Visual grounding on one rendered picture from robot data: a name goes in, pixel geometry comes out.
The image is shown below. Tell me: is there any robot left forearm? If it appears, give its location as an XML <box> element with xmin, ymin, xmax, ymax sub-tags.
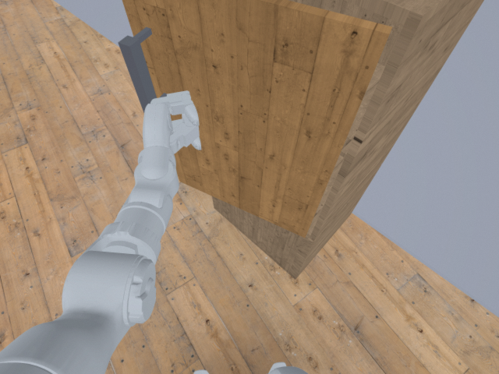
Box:
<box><xmin>62</xmin><ymin>146</ymin><xmax>179</xmax><ymax>310</ymax></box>

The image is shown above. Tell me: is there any left robot upper arm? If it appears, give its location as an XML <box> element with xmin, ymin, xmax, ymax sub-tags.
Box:
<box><xmin>0</xmin><ymin>251</ymin><xmax>156</xmax><ymax>374</ymax></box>

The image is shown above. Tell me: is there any handle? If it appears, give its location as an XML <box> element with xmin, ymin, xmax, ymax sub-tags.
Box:
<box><xmin>118</xmin><ymin>27</ymin><xmax>167</xmax><ymax>113</ymax></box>

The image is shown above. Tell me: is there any cupboard door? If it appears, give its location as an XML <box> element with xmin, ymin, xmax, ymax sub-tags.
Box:
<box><xmin>122</xmin><ymin>0</ymin><xmax>392</xmax><ymax>238</ymax></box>

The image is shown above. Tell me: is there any left robot hand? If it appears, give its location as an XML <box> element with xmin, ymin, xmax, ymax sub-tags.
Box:
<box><xmin>143</xmin><ymin>90</ymin><xmax>201</xmax><ymax>154</ymax></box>

